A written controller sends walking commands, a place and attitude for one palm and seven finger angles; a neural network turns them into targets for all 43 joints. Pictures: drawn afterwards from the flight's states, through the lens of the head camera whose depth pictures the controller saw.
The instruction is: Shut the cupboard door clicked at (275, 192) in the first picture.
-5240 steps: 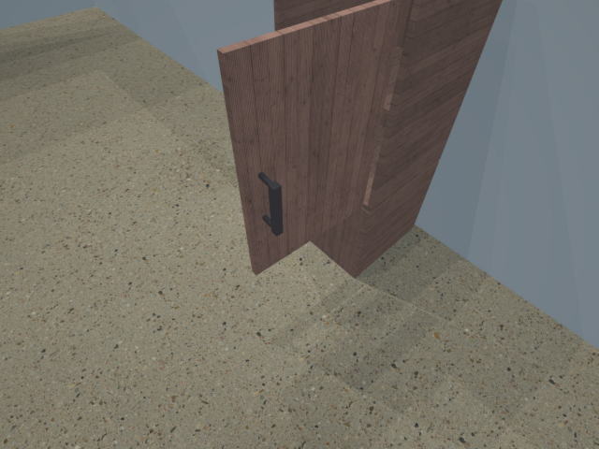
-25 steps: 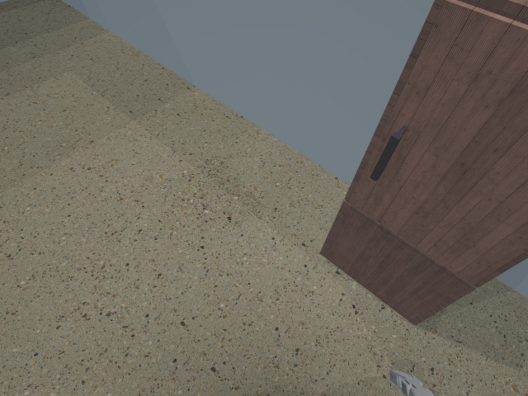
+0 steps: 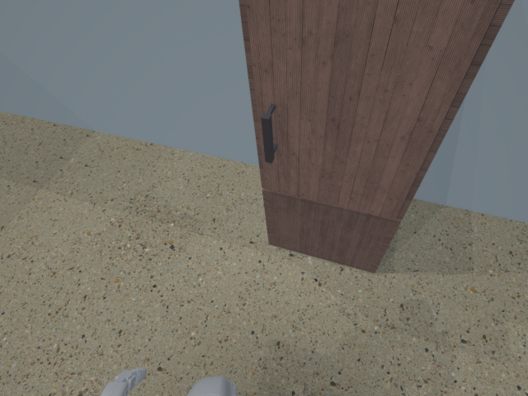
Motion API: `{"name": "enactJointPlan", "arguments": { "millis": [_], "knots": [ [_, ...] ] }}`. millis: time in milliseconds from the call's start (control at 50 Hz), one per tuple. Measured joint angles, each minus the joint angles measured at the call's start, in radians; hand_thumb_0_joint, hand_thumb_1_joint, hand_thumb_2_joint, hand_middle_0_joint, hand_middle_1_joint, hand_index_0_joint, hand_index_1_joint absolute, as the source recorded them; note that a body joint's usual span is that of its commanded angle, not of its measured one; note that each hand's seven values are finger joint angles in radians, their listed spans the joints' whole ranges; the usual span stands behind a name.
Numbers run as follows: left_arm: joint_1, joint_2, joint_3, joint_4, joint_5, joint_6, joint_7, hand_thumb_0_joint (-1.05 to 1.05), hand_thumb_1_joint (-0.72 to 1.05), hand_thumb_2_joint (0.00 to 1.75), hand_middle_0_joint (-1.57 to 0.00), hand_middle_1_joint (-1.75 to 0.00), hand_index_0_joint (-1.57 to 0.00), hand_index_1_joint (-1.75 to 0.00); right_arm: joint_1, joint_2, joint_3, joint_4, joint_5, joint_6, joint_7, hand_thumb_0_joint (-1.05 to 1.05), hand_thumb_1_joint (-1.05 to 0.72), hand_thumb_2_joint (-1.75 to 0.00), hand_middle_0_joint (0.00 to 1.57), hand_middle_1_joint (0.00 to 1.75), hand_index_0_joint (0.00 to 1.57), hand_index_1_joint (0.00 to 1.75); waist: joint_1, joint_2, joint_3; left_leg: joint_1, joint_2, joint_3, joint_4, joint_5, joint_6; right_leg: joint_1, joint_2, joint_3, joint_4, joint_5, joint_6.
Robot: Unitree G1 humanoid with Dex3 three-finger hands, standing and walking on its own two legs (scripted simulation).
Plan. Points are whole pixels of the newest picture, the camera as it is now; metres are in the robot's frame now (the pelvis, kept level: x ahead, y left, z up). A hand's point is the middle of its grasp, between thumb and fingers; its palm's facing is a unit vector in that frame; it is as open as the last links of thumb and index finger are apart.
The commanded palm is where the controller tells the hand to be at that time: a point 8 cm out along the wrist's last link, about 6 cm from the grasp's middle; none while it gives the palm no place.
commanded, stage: turn to face it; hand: left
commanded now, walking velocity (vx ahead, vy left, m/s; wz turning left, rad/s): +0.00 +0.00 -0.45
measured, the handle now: (270, 134) +0.69 +0.02 -0.07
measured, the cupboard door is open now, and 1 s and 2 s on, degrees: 0 0 0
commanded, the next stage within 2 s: take the last steps up to it in 0.46 s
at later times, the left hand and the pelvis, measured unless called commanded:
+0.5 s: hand out of the picture +0.12 +0.22 -0.17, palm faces -0.13 -0.97 -0.21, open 7.3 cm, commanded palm none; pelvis +0.03 +0.03 +0.00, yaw -11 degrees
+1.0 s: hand (187, 392) +0.15 +0.16 -0.17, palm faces -0.22 -0.96 -0.16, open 7.3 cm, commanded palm none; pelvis +0.10 +0.00 +0.00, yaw -15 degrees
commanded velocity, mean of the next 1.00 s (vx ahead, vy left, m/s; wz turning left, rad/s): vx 0.10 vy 0.01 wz -0.18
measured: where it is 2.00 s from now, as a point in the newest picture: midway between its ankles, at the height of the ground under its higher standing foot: outside the picture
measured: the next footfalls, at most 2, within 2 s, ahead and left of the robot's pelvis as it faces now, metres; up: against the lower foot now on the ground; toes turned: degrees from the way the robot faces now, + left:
left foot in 0.38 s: +0.08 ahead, +0.14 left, +0.00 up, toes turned -6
right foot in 0.74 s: +0.03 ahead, -0.11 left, +0.00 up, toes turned -17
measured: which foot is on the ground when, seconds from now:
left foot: up 0.00-0.36, down 0.38-0.74, up 0.76-1.00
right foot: down 0.00-0.38, up 0.40-0.72, down 0.74-1.00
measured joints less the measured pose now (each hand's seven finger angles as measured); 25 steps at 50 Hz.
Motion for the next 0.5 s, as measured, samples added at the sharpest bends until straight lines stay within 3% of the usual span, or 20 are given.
{"name": "enactJointPlan", "arguments": {
  "millis": [100,220,300,340,360,380,420,500],
  "knots": [
    [0.022,-0.010,-0.006,0.014,0.000,0.000,0.004,0.00,0.91,0.90,-0.20,-0.30,-0.21,-0.30,-0.011,0.022,0.006,-0.017,-0.004,-0.010,0.010,0.00,-0.91,-0.90,0.20,0.30,0.20,0.30,-0.001,-0.027,-0.019,-0.056,-0.011,-0.041,-0.033,0.104,-0.015,0.030,0.016,0.039,-0.089,0.050,-0.014],
    [0.054,-0.025,-0.007,0.032,0.006,-0.003,0.004,0.00,0.91,0.90,-0.20,-0.30,-0.21,-0.30,-0.027,0.049,0.013,-0.016,-0.002,-0.010,0.009,0.00,-0.91,-0.90,0.20,0.30,0.20,0.30,0.017,-0.040,-0.041,-0.022,-0.031,-0.059,-0.156,0.087,-0.015,0.044,0.044,0.076,-0.109,0.055,-0.013],
    [0.072,-0.021,0.001,0.045,0.012,0.005,0.006,0.00,0.91,0.90,-0.20,-0.30,-0.21,-0.30,-0.041,0.071,0.021,-0.022,0.005,-0.019,0.006,0.00,-0.91,-0.90,0.20,0.30,0.20,0.30,0.033,-0.063,-0.048,0.048,-0.058,-0.046,-0.318,0.059,0.001,0.036,0.052,0.106,-0.094,0.044,-0.002],
    [0.080,-0.013,0.007,0.054,0.010,0.010,0.009,0.00,0.91,0.90,-0.20,-0.30,-0.21,-0.30,-0.043,0.082,0.027,-0.027,0.008,-0.032,0.004,0.00,-0.91,-0.90,0.20,0.30,0.20,0.30,0.037,-0.078,-0.051,0.111,-0.073,-0.039,-0.459,0.116,0.010,0.024,0.056,0.122,-0.069,0.030,0.010],
    [0.085,-0.010,0.009,0.057,0.006,0.013,0.010,0.00,0.91,0.90,-0.20,-0.30,-0.21,-0.30,-0.040,0.084,0.031,-0.031,0.009,-0.042,0.002,0.00,-0.91,-0.90,0.20,0.30,0.20,0.30,0.036,-0.077,-0.055,0.151,-0.072,-0.036,-0.547,0.166,0.016,0.014,0.064,0.127,-0.048,0.018,0.017],
    [0.090,-0.006,0.011,0.059,0.001,0.017,0.010,0.00,0.91,0.90,-0.20,-0.30,-0.21,-0.30,-0.034,0.085,0.035,-0.034,0.006,-0.054,0.000,0.00,-0.91,-0.90,0.20,0.30,0.20,0.30,0.033,-0.075,-0.063,0.174,-0.068,-0.035,-0.598,0.183,0.051,-0.003,0.073,0.128,-0.016,0.000,0.024],
    [0.082,0.013,0.018,0.070,-0.002,0.026,0.011,0.00,0.91,0.90,-0.20,-0.30,-0.21,-0.30,-0.035,0.103,0.045,-0.030,-0.002,-0.058,-0.004,0.00,-0.91,-0.90,0.20,0.30,0.20,0.30,0.035,-0.106,-0.053,0.175,-0.078,-0.012,-0.579,0.158,0.091,-0.052,0.058,0.119,0.124,-0.134,0.033],
    [0.073,0.030,0.028,0.079,0.005,0.037,0.003,0.00,0.91,0.90,-0.20,-0.30,-0.20,-0.30,-0.018,0.121,0.063,-0.027,-0.014,-0.060,-0.015,0.00,-0.90,-0.90,0.21,0.30,0.21,0.30,0.038,-0.108,-0.039,0.217,-0.060,0.019,-0.626,0.166,0.098,-0.136,0.037,0.074,0.399,-0.189,0.062]
  ]
}}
